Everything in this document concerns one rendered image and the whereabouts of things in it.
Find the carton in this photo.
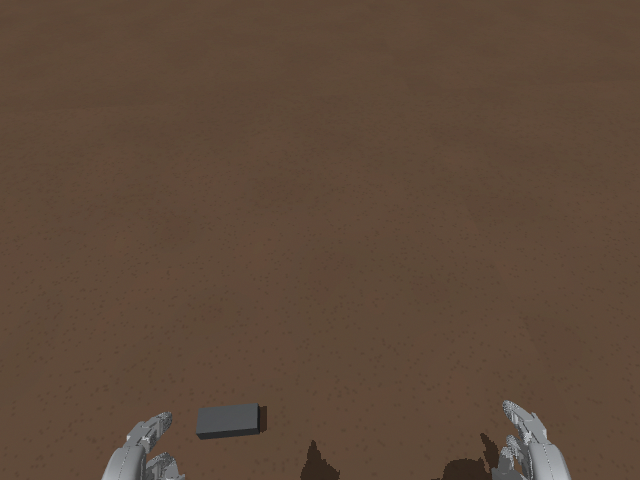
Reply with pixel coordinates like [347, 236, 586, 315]
[196, 403, 260, 440]

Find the left robot hand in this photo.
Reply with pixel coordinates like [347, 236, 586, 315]
[101, 412, 185, 480]

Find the right robot hand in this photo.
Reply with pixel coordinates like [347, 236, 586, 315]
[491, 400, 572, 480]

